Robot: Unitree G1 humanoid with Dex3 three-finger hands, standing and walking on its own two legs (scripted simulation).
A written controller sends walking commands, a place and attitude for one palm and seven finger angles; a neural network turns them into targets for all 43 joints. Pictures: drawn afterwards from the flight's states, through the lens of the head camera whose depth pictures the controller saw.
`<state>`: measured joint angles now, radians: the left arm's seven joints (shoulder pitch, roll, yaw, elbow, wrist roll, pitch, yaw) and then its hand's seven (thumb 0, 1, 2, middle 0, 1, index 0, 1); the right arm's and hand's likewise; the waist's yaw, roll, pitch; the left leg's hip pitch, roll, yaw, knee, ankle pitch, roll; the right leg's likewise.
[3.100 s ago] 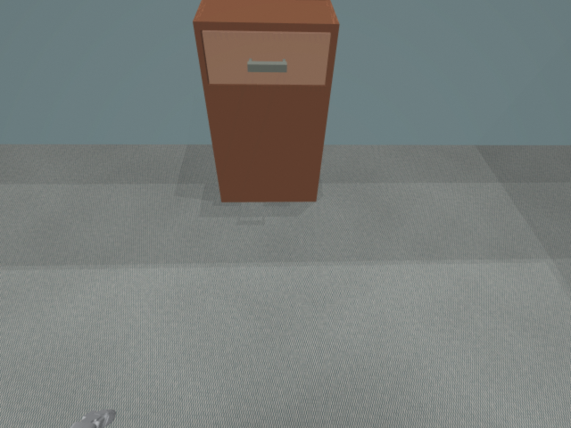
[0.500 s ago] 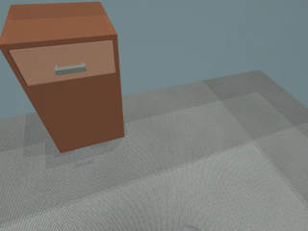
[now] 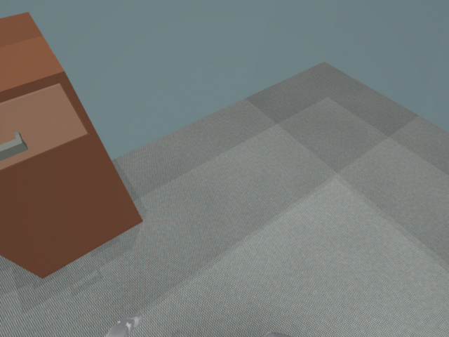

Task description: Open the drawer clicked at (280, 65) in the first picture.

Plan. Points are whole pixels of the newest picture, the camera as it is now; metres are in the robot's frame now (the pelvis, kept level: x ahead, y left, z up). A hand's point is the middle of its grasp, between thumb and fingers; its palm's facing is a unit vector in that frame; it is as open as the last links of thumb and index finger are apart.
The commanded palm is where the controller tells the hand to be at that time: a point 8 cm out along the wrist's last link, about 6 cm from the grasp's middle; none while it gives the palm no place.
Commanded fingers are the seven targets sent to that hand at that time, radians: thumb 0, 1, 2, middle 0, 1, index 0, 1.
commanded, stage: turn to face it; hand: left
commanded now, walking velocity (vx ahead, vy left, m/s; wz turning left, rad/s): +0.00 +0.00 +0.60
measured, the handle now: out of the picture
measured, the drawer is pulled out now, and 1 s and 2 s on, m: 0.00 0.00 0.00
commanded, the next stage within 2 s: take the last steps up to it in 0.92 s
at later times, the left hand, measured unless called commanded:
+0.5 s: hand out of the picture -0.01 +0.27 -0.16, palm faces +0.33 -0.92 -0.23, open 7.4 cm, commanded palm none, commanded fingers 0.00 0.90 0.90 -0.20 -0.30 -0.20 -0.30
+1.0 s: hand out of the picture -0.04 +0.16 -0.13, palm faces +0.51 -0.81 -0.27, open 7.4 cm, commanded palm none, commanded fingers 0.00 0.90 0.90 -0.20 -0.30 -0.20 -0.30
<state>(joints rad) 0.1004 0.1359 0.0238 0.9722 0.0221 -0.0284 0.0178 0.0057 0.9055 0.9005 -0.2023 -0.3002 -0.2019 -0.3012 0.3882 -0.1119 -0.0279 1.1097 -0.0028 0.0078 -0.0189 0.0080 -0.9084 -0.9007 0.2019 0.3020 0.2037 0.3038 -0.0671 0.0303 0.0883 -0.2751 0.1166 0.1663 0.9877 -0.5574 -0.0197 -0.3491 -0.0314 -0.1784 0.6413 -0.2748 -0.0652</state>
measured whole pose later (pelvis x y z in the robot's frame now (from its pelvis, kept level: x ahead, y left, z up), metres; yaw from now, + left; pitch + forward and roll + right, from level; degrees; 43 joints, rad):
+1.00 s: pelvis -0.01 -0.04 +0.02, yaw +30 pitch -1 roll +2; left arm 0.24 0.14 0.02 0.93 0.01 0.02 0.03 0.01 0.90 0.90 -0.21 -0.30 -0.21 -0.30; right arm 0.21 -0.25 -0.09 0.97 -0.02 0.07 0.02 0.01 -0.91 -0.90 0.20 0.30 0.20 0.30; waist -0.02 0.05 0.04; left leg -0.51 -0.01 -0.03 1.10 -0.34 -0.05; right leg -0.20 -0.05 -0.12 0.48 -0.28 -0.04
